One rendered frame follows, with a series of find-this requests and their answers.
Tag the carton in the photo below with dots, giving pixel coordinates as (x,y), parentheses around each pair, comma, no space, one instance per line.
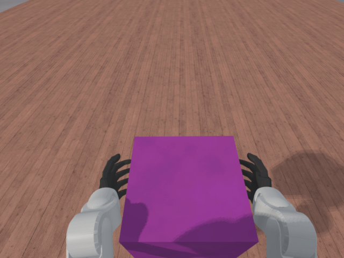
(186,198)

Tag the robot right hand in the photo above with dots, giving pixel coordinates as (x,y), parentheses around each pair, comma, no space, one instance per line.
(258,176)

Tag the robot left hand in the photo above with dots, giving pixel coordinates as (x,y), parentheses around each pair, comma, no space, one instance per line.
(110,175)

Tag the left robot forearm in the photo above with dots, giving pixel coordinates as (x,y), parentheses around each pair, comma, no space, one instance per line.
(90,233)

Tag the right robot forearm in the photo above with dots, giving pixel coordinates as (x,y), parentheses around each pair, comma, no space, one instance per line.
(289,234)

